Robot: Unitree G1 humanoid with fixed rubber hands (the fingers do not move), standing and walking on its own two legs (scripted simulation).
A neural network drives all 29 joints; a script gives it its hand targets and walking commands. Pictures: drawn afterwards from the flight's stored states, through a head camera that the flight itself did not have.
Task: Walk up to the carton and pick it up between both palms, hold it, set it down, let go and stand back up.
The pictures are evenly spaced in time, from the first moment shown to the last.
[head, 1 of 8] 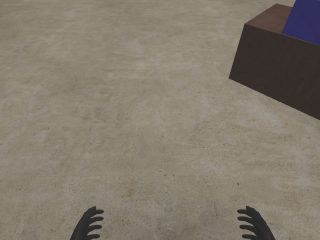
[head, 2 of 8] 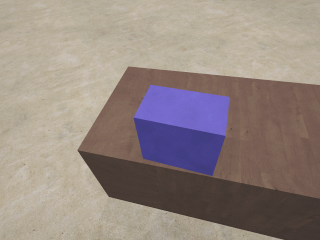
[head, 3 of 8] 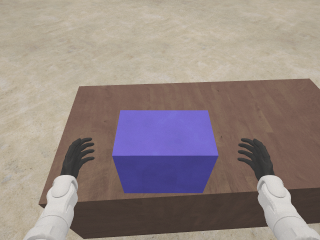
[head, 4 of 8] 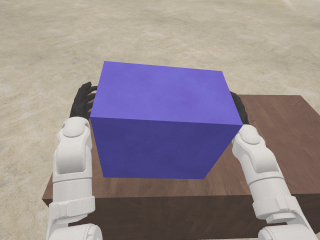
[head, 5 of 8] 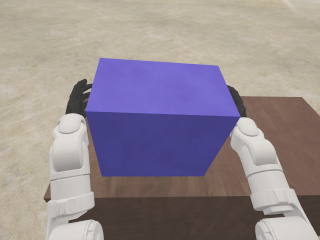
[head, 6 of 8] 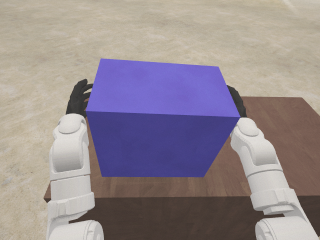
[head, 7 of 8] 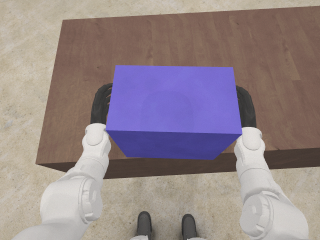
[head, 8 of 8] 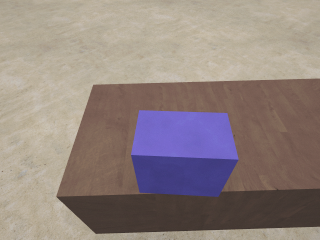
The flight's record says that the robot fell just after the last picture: no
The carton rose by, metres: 0.24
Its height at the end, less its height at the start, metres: +0.00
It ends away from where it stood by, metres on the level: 0.02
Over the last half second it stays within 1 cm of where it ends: yes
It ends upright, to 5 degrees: yes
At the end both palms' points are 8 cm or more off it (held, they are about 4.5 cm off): yes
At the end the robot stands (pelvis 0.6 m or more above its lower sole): yes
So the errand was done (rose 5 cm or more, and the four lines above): yes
